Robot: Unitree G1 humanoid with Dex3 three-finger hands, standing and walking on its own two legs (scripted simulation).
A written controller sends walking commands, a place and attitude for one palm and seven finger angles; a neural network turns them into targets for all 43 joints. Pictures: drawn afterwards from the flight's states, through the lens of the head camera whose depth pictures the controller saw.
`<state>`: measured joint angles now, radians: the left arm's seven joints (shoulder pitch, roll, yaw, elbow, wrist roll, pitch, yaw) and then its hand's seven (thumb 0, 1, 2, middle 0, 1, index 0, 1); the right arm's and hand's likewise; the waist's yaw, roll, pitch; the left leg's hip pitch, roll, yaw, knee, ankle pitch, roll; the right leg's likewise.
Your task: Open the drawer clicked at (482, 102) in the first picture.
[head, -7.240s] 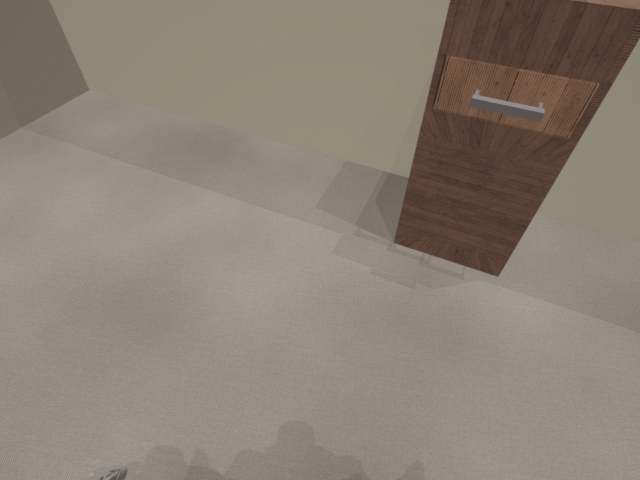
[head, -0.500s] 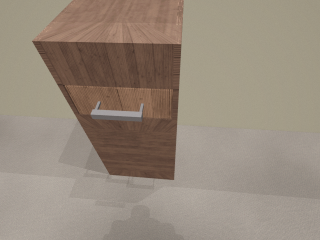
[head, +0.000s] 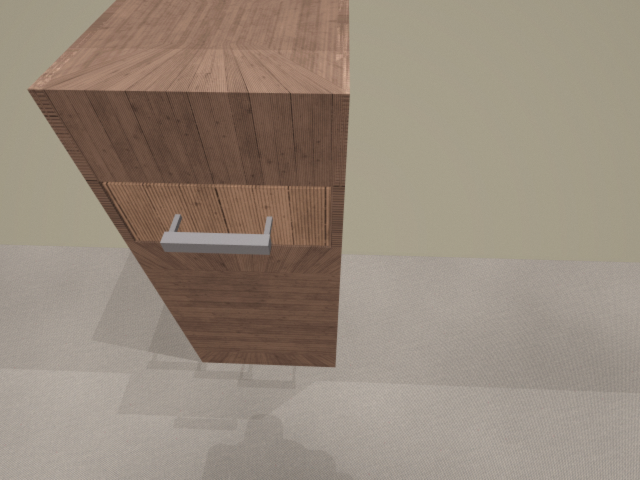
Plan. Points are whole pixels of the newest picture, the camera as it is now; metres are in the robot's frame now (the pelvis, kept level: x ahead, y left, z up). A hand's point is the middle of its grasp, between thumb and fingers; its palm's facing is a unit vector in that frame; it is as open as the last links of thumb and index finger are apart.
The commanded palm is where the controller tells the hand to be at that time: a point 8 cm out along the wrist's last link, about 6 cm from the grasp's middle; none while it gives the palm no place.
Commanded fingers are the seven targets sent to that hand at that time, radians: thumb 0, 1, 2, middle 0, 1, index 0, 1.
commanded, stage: come to a stop and stand still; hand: left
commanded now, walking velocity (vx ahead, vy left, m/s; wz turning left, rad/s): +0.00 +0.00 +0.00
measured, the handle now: (219, 232) +0.52 +0.20 -0.05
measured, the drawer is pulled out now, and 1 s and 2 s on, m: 0.00 0.00 0.00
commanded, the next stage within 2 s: look again from close up in 0.20 s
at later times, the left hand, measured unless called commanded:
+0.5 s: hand out of the picture -0.01 +0.20 -0.18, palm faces +0.01 -0.98 -0.20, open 7.3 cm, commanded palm none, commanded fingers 0.00 0.90 0.90 -0.20 -0.30 -0.20 -0.30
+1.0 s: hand out of the picture +0.05 +0.22 -0.14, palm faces -0.10 -0.91 -0.40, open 7.3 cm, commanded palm +0.09 +0.26 -0.06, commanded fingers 0.00 0.76 0.84 -0.21 -0.39 -0.21 -0.39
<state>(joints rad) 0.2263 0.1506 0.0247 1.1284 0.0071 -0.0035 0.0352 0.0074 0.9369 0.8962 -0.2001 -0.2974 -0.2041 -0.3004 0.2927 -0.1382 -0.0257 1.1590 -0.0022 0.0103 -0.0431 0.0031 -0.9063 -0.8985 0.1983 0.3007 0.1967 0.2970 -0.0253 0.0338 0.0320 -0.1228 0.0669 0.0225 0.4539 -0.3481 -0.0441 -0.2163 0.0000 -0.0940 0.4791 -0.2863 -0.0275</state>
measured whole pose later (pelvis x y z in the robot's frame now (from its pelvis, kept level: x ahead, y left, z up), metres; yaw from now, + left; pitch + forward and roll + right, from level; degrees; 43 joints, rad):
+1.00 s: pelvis -0.02 +0.03 +0.00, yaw -2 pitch +1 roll +1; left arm 0.45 0.20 -0.07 0.51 0.16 0.09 0.13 0.02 0.93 0.89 -0.21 -0.31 -0.21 -0.31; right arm 0.38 -0.16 0.01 0.99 0.04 -0.16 -0.08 0.02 -0.92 -0.90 0.20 0.30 0.20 0.30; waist 0.03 0.01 0.02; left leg -0.18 0.00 0.10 0.50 -0.33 0.01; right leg -0.29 -0.06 -0.03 0.57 -0.29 0.01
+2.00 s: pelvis -0.03 +0.02 -0.02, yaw -1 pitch +8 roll +1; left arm 0.19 0.40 -0.01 0.02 1.00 -0.02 0.35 0.00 -0.18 0.43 -0.30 -1.00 -0.30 -1.00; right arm 0.16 -0.29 -0.07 0.62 -0.04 0.07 -0.02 0.01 -0.90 -0.90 0.20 0.30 0.19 0.30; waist 0.05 0.05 -0.05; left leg -0.44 0.02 0.07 0.70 -0.39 0.01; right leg -0.52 -0.05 -0.04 0.71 -0.33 0.00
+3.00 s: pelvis -0.03 +0.02 +0.00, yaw -1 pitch +3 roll +1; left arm -0.10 0.45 -0.06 0.15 0.96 -0.02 0.13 0.00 -0.49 0.30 -0.32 -1.20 -0.32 -1.20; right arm 0.14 -0.25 -0.03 0.64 0.00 0.10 -0.02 0.01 -0.90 -0.90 0.20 0.30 0.20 0.30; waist 0.08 0.08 -0.01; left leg -0.24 0.01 0.06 0.46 -0.28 0.00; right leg -0.33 -0.04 -0.06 0.50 -0.23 -0.01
